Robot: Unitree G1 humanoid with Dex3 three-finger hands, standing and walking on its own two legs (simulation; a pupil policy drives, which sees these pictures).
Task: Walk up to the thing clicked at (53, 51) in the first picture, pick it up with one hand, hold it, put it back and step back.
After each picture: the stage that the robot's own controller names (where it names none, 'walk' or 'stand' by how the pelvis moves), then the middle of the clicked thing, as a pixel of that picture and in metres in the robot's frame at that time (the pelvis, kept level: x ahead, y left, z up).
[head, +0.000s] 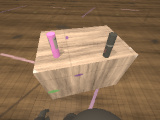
stand; (54, 46) +0.60 +0.37 +0.05
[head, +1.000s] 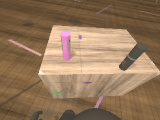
walk; (66, 47) +0.53 +0.22 +0.06
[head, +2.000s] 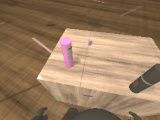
stand; (67, 54) +0.45 +0.20 +0.07
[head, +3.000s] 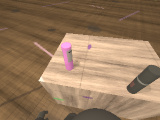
stand; (68, 57) +0.46 +0.20 +0.05
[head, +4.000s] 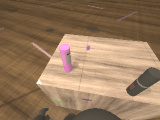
stand; (66, 59) +0.44 +0.21 +0.05
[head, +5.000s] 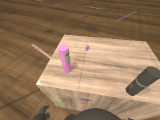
stand; (65, 60) +0.44 +0.21 +0.05
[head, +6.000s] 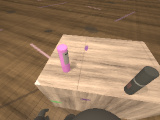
stand; (64, 60) +0.44 +0.22 +0.05
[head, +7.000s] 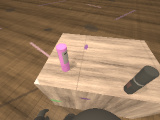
stand; (63, 59) +0.44 +0.23 +0.05
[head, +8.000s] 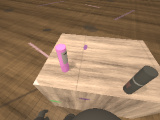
stand; (63, 59) +0.43 +0.23 +0.05
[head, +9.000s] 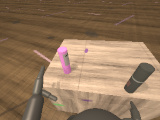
rise first; (65, 61) +0.44 +0.24 +0.06
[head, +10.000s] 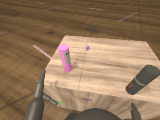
go down; (65, 59) +0.44 +0.23 +0.06
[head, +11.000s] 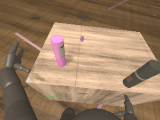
go down; (59, 53) +0.45 +0.21 +0.08
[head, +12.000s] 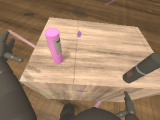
go down; (55, 49) +0.45 +0.22 +0.11
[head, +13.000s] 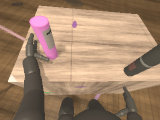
close in; (47, 42) +0.45 +0.23 +0.14
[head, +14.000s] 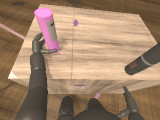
close; (50, 35) +0.49 +0.22 +0.15
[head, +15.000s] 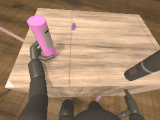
lift; (45, 42) +0.46 +0.24 +0.14
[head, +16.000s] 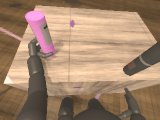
lift; (44, 38) +0.47 +0.24 +0.15
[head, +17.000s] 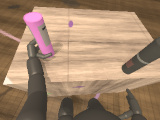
lift; (43, 39) +0.47 +0.24 +0.15
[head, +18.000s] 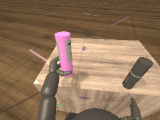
lift; (65, 56) +0.32 +0.16 +0.23
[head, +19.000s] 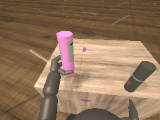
hold; (67, 56) +0.33 +0.15 +0.23
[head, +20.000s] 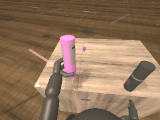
crouch; (69, 59) +0.33 +0.14 +0.20
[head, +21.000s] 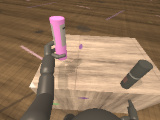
crouch; (60, 41) +0.43 +0.20 +0.24
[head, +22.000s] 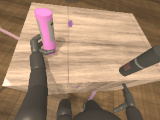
lower; (47, 36) +0.50 +0.22 +0.12
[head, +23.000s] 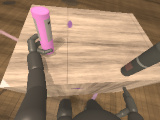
lower; (45, 35) +0.50 +0.23 +0.15
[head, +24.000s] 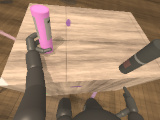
lower; (44, 34) +0.51 +0.22 +0.15
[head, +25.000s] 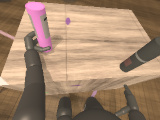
lower; (42, 32) +0.51 +0.23 +0.15
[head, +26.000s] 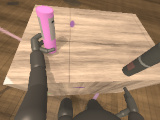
loosen; (48, 34) +0.51 +0.22 +0.15
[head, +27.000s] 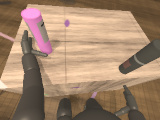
withdraw; (41, 36) +0.49 +0.23 +0.14
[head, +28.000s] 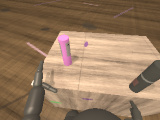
sink last; (65, 52) +0.47 +0.22 +0.10
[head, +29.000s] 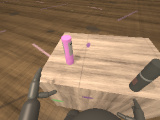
stand; (68, 51) +0.49 +0.22 +0.10
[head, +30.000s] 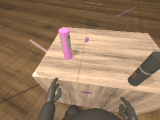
stand; (66, 45) +0.52 +0.23 +0.13
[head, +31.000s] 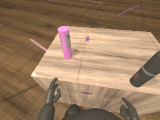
stand; (66, 44) +0.51 +0.23 +0.14
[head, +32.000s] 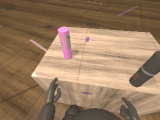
stand; (66, 45) +0.51 +0.23 +0.13
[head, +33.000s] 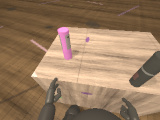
stand; (66, 45) +0.51 +0.23 +0.13
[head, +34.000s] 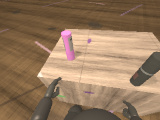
stand; (68, 47) +0.53 +0.21 +0.11
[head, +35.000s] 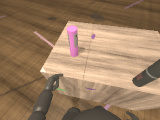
stand; (73, 43) +0.55 +0.16 +0.08
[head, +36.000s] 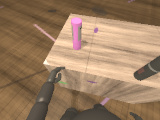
stand; (76, 36) +0.59 +0.14 +0.08
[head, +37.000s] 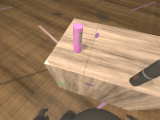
walk; (77, 40) +0.60 +0.15 +0.05
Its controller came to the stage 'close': yes
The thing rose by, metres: 0.20
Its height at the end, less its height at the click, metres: +0.00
